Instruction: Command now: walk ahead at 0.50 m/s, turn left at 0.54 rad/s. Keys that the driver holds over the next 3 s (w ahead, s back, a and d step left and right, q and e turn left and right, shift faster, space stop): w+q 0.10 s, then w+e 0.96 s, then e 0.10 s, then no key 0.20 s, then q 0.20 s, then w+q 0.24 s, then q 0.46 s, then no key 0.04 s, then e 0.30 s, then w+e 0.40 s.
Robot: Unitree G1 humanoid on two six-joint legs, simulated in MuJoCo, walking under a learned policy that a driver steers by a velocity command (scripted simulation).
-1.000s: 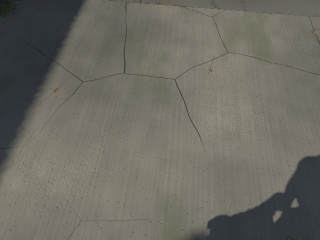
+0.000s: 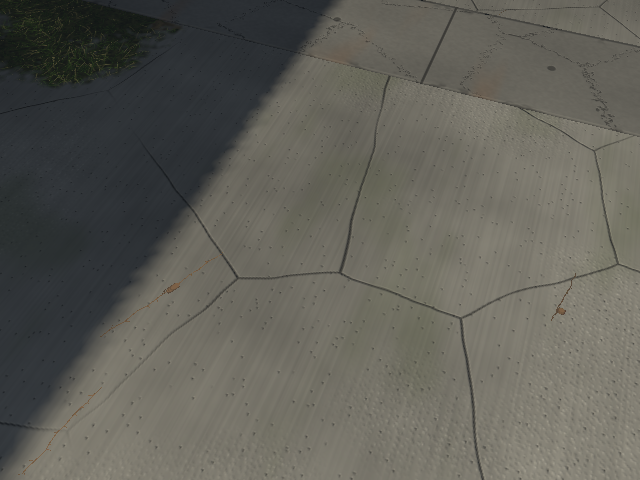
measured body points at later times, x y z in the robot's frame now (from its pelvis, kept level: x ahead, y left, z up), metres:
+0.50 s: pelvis +0.30 +0.00 +0.01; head +0.33 +0.00 +0.46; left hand +0.48 +0.24 -0.10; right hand +0.33 -0.28 -0.12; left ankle +0.12 +0.08 -0.71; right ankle +0.47 -0.11 -0.70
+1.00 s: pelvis +0.60 -0.01 +0.01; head +0.62 -0.02 +0.46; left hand +0.72 +0.26 -0.10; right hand +0.76 -0.31 -0.06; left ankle +0.76 +0.07 -0.72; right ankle +0.46 -0.10 -0.72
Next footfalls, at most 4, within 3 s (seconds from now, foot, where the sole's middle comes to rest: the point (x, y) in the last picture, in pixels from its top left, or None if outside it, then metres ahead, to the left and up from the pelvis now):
0.54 right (389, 459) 0.50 -0.10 -0.75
1.00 left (312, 329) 0.79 0.06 -0.75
1.44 right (440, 319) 0.83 -0.24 -0.75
1.84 left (334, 295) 0.89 0.01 -0.75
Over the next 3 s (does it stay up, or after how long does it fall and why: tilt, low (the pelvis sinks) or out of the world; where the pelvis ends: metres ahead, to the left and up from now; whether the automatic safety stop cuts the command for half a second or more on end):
stays up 1.05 -0.16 0.01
